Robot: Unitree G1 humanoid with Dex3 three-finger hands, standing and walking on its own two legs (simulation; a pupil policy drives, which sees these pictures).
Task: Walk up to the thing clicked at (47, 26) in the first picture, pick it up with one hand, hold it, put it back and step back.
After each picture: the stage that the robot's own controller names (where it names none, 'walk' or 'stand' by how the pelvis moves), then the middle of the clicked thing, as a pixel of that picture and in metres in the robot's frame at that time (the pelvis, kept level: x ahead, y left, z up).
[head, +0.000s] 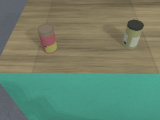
stand; (48, 39) +0.57 +0.17 +0.03
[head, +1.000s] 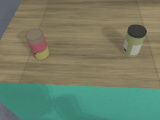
stand; (38, 45) +0.49 +0.21 +0.04
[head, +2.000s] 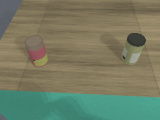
stand; (37, 51) +0.47 +0.20 +0.03
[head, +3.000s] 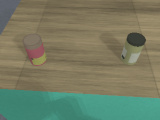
stand; (35, 50) +0.47 +0.21 +0.04
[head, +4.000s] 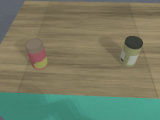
stand; (37, 54) +0.47 +0.20 +0.03
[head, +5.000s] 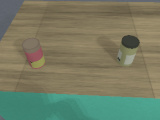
stand; (34, 53) +0.48 +0.22 +0.03
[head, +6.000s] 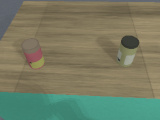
stand; (33, 54) +0.48 +0.22 +0.03
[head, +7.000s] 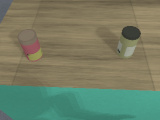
rise first; (31, 46) +0.49 +0.22 +0.03
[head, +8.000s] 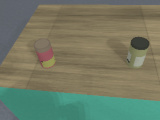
rise first; (45, 53) +0.48 +0.21 +0.03
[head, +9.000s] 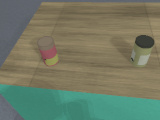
go down; (48, 51) +0.49 +0.20 +0.03
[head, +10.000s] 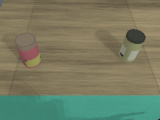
go down; (29, 51) +0.46 +0.19 +0.05
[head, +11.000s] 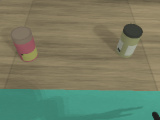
close in; (25, 45) +0.48 +0.20 +0.06
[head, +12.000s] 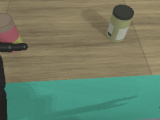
close; (7, 34) +0.49 +0.21 +0.09
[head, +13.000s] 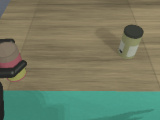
lift; (11, 62) +0.38 +0.23 +0.11
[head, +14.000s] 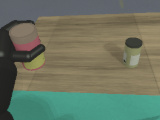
lift; (29, 47) +0.33 +0.17 +0.24
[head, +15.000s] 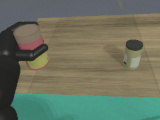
hold; (32, 47) +0.34 +0.16 +0.23
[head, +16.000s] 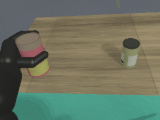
hold; (33, 55) +0.34 +0.16 +0.20
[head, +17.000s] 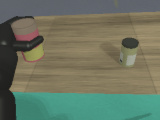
crouch; (29, 40) +0.38 +0.18 +0.23
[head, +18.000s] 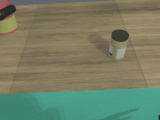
lower; (0, 12) +0.48 +0.22 +0.25
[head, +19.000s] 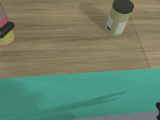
lower; out of the picture +0.51 +0.22 +0.09
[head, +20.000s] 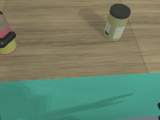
lower; (0, 35) +0.49 +0.22 +0.09
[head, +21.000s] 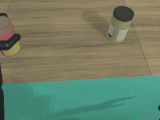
lower; (5, 37) +0.48 +0.22 +0.09
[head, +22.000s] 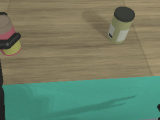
lower; (5, 36) +0.48 +0.22 +0.09
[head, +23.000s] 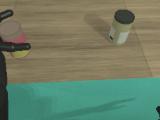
open; (15, 40) +0.47 +0.20 +0.08
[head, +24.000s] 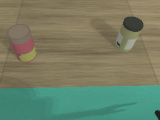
sink last; (23, 44) +0.46 +0.18 +0.07
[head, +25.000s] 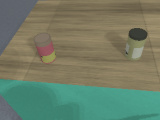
stand; (45, 48) +0.49 +0.21 +0.06
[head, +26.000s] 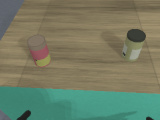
stand; (39, 51) +0.47 +0.19 +0.05
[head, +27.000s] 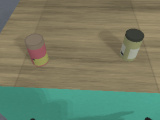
stand; (37, 50) +0.47 +0.20 +0.05
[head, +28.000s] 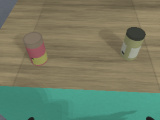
stand; (36, 49) +0.46 +0.20 +0.06
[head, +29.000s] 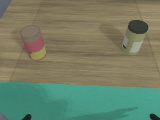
stand; (34, 43) +0.47 +0.20 +0.08
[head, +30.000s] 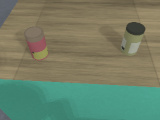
stand; (37, 44) +0.48 +0.19 +0.08
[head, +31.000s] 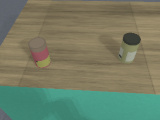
walk; (40, 53) +0.48 +0.20 +0.03
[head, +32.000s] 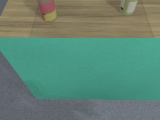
walk; (47, 6) +0.66 +0.18 +0.05
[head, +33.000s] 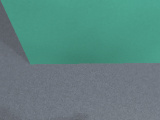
walk; out of the picture +1.01 +0.25 +0.05
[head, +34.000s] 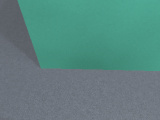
stand; out of the picture +1.08 +0.20 +0.05
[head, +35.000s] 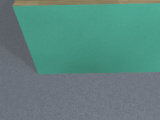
stand; out of the picture +1.09 +0.22 +0.03
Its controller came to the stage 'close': yes
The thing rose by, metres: 0.21
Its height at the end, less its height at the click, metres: +0.00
